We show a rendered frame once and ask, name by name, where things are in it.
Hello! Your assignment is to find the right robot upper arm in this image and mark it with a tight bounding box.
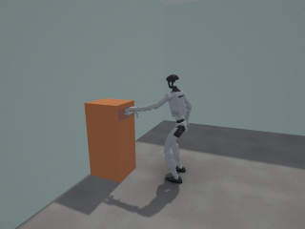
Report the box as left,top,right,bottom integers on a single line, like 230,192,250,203
181,90,192,110

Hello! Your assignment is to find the humanoid robot head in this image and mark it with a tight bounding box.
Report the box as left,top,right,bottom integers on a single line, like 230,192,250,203
166,74,181,93

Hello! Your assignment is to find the right robot forearm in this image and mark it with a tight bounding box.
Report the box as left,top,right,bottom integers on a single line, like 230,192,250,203
184,108,192,122

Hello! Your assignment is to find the left robot forearm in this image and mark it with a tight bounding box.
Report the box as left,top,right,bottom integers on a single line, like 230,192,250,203
135,102,157,112

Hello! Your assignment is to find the left robot upper arm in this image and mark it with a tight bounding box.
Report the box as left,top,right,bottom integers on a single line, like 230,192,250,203
154,93,175,109

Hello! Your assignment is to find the cabinet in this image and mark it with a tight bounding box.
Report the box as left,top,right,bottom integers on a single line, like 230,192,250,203
84,98,136,183

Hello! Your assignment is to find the drawer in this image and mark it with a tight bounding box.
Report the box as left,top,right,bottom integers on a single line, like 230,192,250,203
118,105,133,122

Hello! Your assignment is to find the left robot thigh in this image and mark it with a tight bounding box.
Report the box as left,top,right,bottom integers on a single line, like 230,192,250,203
164,126,183,157

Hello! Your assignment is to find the left robot hand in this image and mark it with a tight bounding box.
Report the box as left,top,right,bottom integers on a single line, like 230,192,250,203
125,106,138,118

